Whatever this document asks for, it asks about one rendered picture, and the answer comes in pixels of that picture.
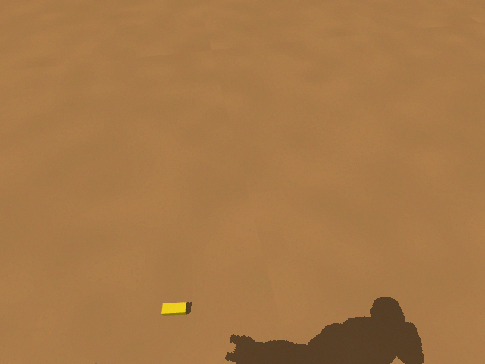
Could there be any small box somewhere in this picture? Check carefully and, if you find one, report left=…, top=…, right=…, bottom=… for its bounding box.
left=161, top=302, right=187, bottom=316

